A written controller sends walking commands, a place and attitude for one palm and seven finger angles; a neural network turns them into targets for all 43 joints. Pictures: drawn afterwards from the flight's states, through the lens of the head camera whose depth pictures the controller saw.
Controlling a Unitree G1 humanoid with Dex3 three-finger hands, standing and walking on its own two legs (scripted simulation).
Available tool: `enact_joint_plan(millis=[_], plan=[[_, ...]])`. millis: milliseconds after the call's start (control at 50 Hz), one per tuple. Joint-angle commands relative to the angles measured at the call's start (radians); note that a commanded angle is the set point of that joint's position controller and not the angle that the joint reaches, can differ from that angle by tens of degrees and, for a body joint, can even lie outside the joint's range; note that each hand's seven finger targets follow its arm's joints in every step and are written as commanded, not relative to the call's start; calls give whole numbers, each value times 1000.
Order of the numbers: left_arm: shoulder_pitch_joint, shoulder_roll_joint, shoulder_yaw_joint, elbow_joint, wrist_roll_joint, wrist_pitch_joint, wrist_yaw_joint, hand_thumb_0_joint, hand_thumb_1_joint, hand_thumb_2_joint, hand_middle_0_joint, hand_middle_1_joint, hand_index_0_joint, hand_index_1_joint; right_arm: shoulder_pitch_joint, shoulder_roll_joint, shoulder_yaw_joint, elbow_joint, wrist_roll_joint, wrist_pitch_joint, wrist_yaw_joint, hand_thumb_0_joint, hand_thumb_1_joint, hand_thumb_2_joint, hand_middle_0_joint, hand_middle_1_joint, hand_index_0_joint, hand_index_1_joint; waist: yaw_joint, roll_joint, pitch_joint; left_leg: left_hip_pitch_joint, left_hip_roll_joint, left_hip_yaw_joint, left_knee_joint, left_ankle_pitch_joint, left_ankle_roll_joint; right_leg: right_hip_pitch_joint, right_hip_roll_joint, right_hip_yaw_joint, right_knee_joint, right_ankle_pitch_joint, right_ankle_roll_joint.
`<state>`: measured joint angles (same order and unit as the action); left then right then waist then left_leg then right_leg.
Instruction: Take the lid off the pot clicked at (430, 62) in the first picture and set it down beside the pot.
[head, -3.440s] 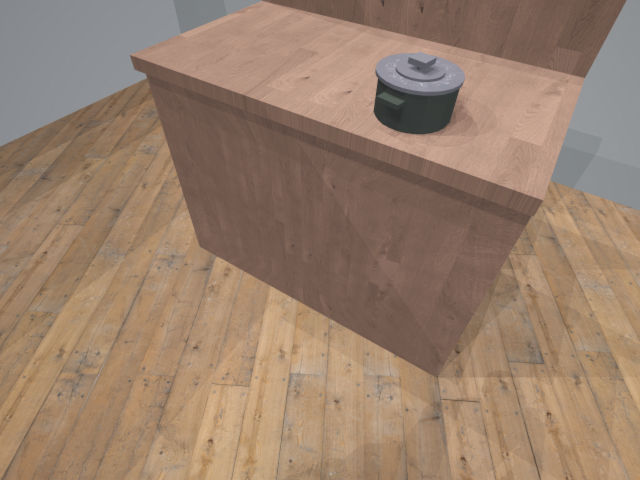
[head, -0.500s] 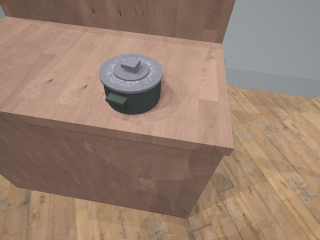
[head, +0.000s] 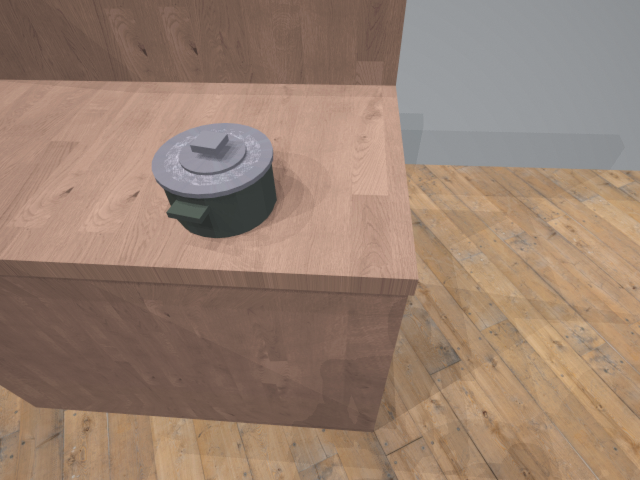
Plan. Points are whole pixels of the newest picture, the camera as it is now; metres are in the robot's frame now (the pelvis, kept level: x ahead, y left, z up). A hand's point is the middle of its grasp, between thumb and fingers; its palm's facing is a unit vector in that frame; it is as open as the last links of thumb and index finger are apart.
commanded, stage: come to a stop and stand still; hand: left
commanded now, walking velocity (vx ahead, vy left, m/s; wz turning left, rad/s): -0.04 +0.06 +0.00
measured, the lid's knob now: (209, 142) +0.53 +0.20 +0.15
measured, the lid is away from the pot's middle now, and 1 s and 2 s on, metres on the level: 0.00 0.00 0.00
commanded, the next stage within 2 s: look again from close up in 0.64 s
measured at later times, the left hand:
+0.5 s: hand out of the picture +0.04 +0.25 -0.18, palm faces +0.02 -0.97 -0.24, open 7.4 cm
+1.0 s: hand out of the picture +0.04 +0.22 -0.18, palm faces +0.01 -0.98 -0.20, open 7.4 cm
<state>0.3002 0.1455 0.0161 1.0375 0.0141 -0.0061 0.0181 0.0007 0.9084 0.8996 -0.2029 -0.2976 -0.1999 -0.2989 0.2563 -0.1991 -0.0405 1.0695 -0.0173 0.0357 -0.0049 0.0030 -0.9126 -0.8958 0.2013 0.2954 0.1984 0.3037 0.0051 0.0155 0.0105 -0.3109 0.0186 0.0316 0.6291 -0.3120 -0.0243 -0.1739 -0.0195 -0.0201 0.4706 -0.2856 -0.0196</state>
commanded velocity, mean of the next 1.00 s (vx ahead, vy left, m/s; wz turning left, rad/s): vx -0.01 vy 0.00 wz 0.00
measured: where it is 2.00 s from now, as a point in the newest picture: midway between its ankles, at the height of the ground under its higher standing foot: outside the picture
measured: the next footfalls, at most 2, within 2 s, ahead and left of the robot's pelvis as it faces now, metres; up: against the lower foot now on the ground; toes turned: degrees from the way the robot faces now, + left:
left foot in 0.06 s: +0.04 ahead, +0.13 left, +0.00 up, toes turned +2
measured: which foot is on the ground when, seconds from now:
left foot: up 0.00-0.04, down 0.06-1.00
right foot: down 0.00-1.00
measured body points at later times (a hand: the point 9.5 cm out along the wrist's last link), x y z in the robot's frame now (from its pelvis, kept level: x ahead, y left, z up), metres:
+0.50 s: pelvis +0.00 +0.06 -0.01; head +0.02 +0.06 +0.44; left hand +0.04 +0.30 -0.16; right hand +0.04 -0.18 -0.16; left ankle +0.00 +0.13 -0.74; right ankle -0.02 -0.10 -0.74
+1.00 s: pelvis +0.02 +0.04 -0.01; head +0.04 +0.04 +0.44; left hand +0.04 +0.27 -0.17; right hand +0.06 -0.20 -0.16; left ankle +0.00 +0.13 -0.74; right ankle -0.02 -0.10 -0.74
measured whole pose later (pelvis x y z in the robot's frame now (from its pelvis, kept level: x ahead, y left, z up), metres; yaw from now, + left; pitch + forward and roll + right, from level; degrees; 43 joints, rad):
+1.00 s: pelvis +0.02 +0.04 -0.01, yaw +0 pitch +0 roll +0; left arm 0.25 0.18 -0.01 1.04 0.01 0.00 0.03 0.00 0.91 0.90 -0.20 -0.30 -0.20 -0.30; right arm 0.21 -0.17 0.00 1.06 -0.01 -0.02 -0.02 0.00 -0.92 -0.90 0.20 0.30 0.20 0.30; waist 0.01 -0.02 0.05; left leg -0.22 -0.03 0.06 0.52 -0.31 0.04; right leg -0.19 -0.05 0.00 0.52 -0.34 0.04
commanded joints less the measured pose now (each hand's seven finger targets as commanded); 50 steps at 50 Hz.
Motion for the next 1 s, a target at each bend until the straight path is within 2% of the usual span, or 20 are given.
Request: enact_joint_plan(millis=[0,60,80,100,120,140,160,180,200,220,240,260,280,320,380,420,460,580,620,980], plan=[[8,164,37,-21,-5,-18,16,0,900,900,-200,-300,-200,-300,8,-37,7,-30,6,-41,-18,0,-900,-900,200,300,200,300,0,-116,13,107,25,-35,-202,185,9,-18,-185,137,-98,336,-66],[13,130,35,-10,-7,-9,21,0,900,900,-200,-300,-200,-300,26,-80,6,-6,5,-46,-31,0,-900,-900,200,300,200,300,10,-42,-16,181,97,-82,-187,416,35,-38,-112,82,-54,323,-24],[1,130,34,2,-7,-5,23,0,900,900,-200,-300,-200,-300,30,-72,10,9,6,-50,-33,0,-900,-900,200,300,200,300,7,55,-33,187,100,-97,-199,479,43,-19,-105,61,-35,306,-14],[137,147,22,41,-3,-28,63,0,900,900,-200,-300,-200,-300,-91,-73,12,-83,22,-59,-22,0,-900,-900,200,300,200,300,62,-73,53,42,83,-26,37,247,17,-18,-171,161,-109,633,26],[60,190,12,-13,4,-39,50,0,900,900,-200,-300,-200,-300,-5,-20,14,-101,15,-36,-10,0,-900,-900,200,300,200,300,-9,-165,39,-14,28,-31,50,-91,23,-48,-243,221,-169,351,-36],[-4,213,16,-42,5,-33,37,0,900,900,-200,-300,-200,-300,28,-32,5,-100,2,-17,-2,0,-900,-900,200,300,200,300,-13,-98,-2,31,29,-20,59,-99,13,-96,-252,245,-181,57,-111],[-42,219,26,-74,6,-30,37,0,900,900,-200,-300,-200,-300,54,-36,0,-109,-1,-19,-1,0,-900,-900,200,300,200,300,-42,-49,-5,63,21,-4,37,-44,12,-165,-224,212,-165,-99,-116],[-61,209,25,-88,3,-29,37,0,900,900,-200,-300,-200,-300,73,-34,2,-105,-1,-28,0,0,-900,-900,200,300,200,300,-59,1,14,89,17,-7,-24,5,15,-205,-191,179,-119,-110,-102],[-62,189,20,-96,0,-26,35,0,900,900,-200,-300,-200,-300,90,-39,5,-106,-1,-40,0,0,-900,-900,200,300,200,300,-57,54,22,80,31,-39,-100,51,26,-195,-139,130,-49,-86,-77],[-39,155,17,-97,-1,-23,34,0,900,900,-200,-300,-200,-300,97,-63,5,-110,-4,-54,-2,0,-900,-900,200,300,200,300,-39,123,8,52,84,-104,-154,153,53,-148,-72,74,30,-33,-48],[-16,135,13,-92,-1,-10,32,0,900,900,-200,-300,-200,-300,77,-84,5,-120,-6,-60,-7,0,-900,-900,200,300,200,300,-15,211,-15,41,135,-190,-212,199,86,-119,-24,-2,101,-75,-24],[9,116,5,-82,1,-4,33,0,900,900,-200,-300,-200,-300,61,-110,2,-127,-2,-60,-13,0,-900,-900,200,300,200,300,-3,234,-10,27,166,-250,-253,221,115,-111,4,-25,138,-121,-10],[22,105,0,-72,3,-3,33,0,900,900,-200,-300,-200,-300,48,-110,2,-130,0,-60,-18,0,-900,-900,200,300,200,300,8,183,-3,23,168,-247,-251,251,127,-104,6,-21,130,-117,-9],[28,101,-3,-58,2,-5,31,0,900,900,-200,-300,-200,-300,30,-97,6,-130,3,-62,-22,0,-900,-900,200,300,200,300,17,68,6,18,135,-198,-229,230,115,-75,-11,11,69,-38,-13],[4,119,0,-57,1,-1,29,0,900,900,-200,-300,-200,-300,25,-96,7,-121,5,-62,-22,0,-900,-900,200,300,200,300,3,-1,38,24,105,-167,-238,144,90,-86,-34,35,36,6,-10],[-4,127,1,-62,2,2,28,0,900,900,-200,-300,-200,-300,26,-100,8,-113,4,-64,-21,0,-900,-900,200,300,200,300,-3,13,59,22,101,-164,-264,94,85,-95,-37,39,32,5,-6],[-4,133,4,-66,2,5,27,0,900,900,-200,-300,-200,-300,24,-109,7,-107,4,-66,-23,0,-900,-900,200,300,200,300,-1,38,29,56,113,-182,-280,131,90,-95,-32,24,48,9,1],[-1,145,4,-56,0,5,27,0,900,900,-200,-300,-200,-300,15,-111,10,-92,6,-72,-28,0,-900,-900,200,300,200,300,-1,22,0,114,101,-145,-245,281,86,-73,-51,35,30,78,8],[4,149,3,-52,-1,2,28,0,900,900,-200,-300,-200,-300,13,-106,12,-85,7,-73,-29,0,-900,-900,200,300,200,300,-1,-12,-8,125,91,-129,-224,319,83,-57,-62,44,20,121,8],[-2,159,7,-35,-2,-5,26,0,900,900,-200,-300,-200,-300,-10,-83,13,-43,11,-70,-31,0,-900,-900,200,300,200,300,-4,-17,-1,134,68,-89,-187,302,64,-41,-84,75,-16,213,-1]])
